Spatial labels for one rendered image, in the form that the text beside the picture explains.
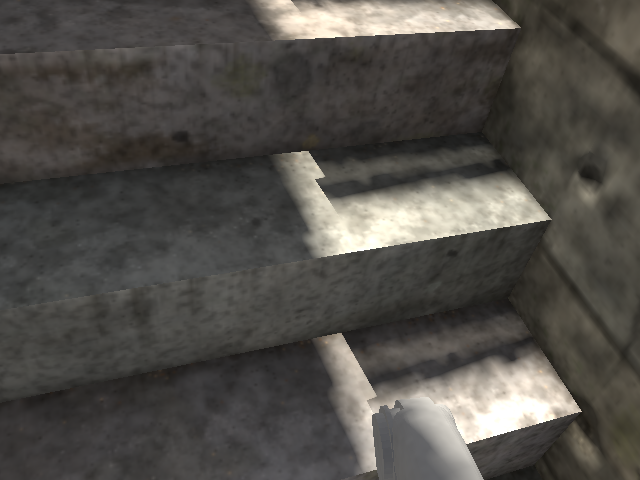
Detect robot right thigh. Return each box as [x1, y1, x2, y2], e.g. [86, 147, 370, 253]
[372, 397, 484, 480]

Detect right robot shin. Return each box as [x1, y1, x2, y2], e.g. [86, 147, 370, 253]
[435, 404, 456, 424]

